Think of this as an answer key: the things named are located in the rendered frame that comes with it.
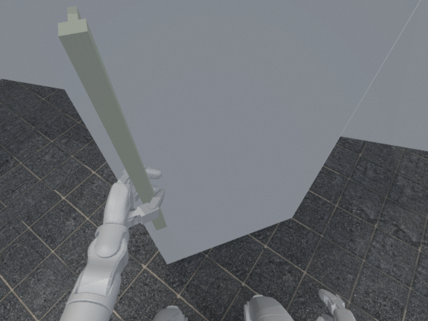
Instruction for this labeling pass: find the robot left hand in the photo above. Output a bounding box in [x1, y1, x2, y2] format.
[103, 165, 165, 229]

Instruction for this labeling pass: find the right robot thigh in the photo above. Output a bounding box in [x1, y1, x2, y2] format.
[243, 296, 294, 321]

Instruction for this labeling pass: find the robot right hand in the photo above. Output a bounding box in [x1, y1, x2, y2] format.
[316, 289, 356, 321]

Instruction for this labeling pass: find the fridge door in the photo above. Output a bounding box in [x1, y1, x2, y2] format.
[12, 0, 420, 264]

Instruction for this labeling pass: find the left robot forearm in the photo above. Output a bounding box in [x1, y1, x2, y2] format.
[60, 223, 130, 321]

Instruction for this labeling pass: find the handle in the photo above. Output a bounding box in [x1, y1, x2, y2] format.
[58, 6, 167, 230]

